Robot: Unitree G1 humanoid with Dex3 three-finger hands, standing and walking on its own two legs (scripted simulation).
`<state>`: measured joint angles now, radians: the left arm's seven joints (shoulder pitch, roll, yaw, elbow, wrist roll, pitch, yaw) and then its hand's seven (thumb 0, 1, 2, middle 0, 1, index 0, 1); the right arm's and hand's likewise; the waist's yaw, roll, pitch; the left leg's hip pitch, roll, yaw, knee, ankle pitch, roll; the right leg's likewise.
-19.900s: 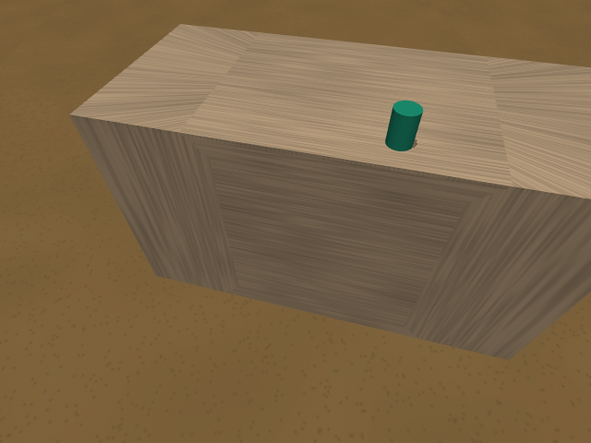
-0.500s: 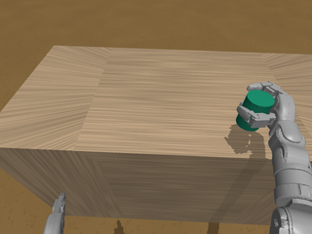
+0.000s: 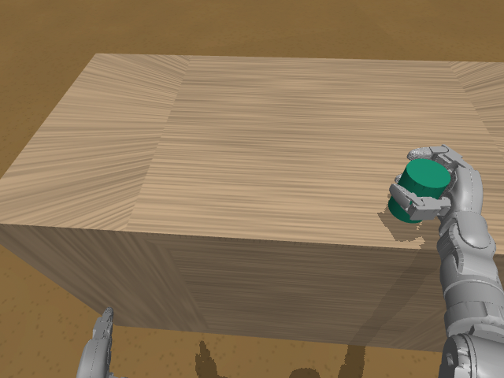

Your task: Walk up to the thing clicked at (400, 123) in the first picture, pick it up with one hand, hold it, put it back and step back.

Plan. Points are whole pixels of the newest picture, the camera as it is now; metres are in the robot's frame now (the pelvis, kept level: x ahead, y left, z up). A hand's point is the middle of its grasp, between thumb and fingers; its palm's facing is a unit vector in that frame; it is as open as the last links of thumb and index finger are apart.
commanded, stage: lower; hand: right
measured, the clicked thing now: (416, 191) +0.41 -0.23 +0.06
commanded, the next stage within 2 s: loosen in 0.56 s
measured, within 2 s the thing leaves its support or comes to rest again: rests again in 0.42 s
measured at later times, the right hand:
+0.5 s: hand (413, 194) +0.42 -0.24 +0.05, palm faces +0.22 +0.98 +0.02, open 9.1 cm
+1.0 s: hand (415, 193) +0.42 -0.24 +0.04, palm faces +0.23 +0.97 +0.02, open 10.2 cm
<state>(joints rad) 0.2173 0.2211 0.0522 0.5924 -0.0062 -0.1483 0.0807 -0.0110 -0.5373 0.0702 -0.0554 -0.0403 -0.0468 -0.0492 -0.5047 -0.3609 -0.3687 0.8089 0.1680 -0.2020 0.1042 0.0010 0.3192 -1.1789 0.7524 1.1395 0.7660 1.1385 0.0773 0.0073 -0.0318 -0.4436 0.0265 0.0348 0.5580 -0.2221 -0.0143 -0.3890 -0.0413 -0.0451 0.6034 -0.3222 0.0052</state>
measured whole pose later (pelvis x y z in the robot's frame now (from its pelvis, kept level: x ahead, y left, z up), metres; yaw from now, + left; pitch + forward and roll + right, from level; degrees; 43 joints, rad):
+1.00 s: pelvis -0.02 -0.01 -0.03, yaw +0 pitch +12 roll +1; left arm 0.34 0.23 0.04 0.33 0.01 -0.14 0.04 -0.01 -0.51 0.05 -0.06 -0.05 -0.06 -0.05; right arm -0.63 -0.40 -0.40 0.98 0.13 -0.33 0.10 -0.01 0.36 -0.64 0.88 0.79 0.90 0.80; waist 0.11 0.03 -0.08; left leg -0.69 0.04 0.03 0.78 -0.29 -0.03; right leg -0.65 -0.04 -0.04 0.85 -0.41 -0.01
